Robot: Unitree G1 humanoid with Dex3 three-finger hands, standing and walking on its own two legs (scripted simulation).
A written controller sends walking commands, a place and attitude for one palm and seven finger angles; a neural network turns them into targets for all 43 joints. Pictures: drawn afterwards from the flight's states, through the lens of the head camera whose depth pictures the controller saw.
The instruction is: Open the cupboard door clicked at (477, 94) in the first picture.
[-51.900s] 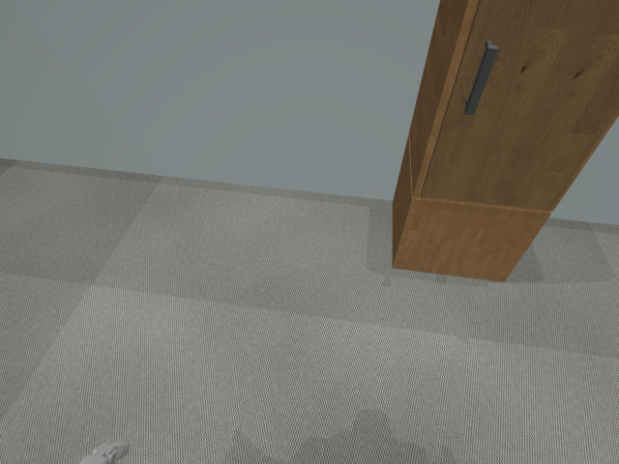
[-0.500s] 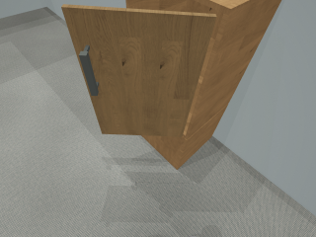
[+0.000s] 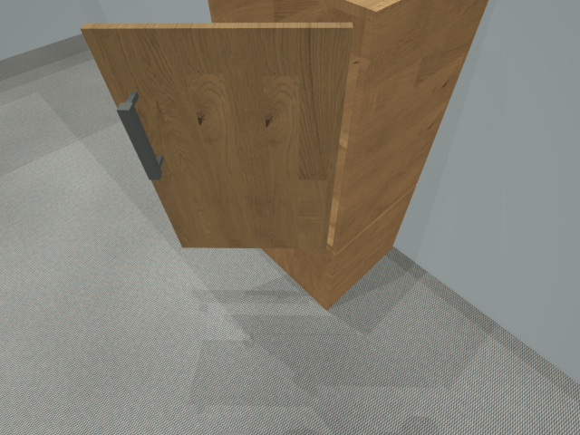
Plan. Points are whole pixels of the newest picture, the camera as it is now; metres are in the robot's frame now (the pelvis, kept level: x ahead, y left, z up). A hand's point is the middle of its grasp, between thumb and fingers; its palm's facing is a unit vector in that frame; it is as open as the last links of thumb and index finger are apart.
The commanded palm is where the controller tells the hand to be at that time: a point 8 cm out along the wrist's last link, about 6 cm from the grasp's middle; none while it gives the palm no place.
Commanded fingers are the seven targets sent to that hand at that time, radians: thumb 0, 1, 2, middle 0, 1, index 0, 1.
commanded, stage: come to a stop and stand still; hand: left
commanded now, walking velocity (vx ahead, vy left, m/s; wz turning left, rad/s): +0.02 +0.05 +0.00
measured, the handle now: (144, 137) +0.58 +0.32 +0.06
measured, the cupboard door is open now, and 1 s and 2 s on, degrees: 46 46 46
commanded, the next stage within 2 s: look again from close up in 0.78 s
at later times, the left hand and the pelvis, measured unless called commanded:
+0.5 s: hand out of the picture +0.00 +0.22 -0.18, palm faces +0.02 -0.98 -0.17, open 7.4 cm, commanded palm none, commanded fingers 0.00 0.90 0.90 -0.20 -0.30 -0.20 -0.30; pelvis +0.00 +0.05 +0.00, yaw -1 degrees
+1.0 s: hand out of the picture +0.03 +0.22 -0.18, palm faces -0.02 -0.97 -0.22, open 7.3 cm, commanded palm none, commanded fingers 0.00 0.90 0.90 -0.20 -0.30 -0.20 -0.30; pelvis +0.01 +0.04 -0.01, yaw +0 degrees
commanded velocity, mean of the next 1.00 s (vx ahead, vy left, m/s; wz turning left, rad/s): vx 0.00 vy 0.00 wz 0.00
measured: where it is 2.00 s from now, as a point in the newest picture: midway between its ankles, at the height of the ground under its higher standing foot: outside the picture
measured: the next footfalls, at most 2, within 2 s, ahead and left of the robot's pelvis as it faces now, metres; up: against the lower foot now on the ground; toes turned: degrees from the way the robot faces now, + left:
left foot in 0.12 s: +0.02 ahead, +0.15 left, +0.00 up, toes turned +3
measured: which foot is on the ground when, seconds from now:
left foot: up 0.00-0.10, down 0.12-1.00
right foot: down 0.00-1.00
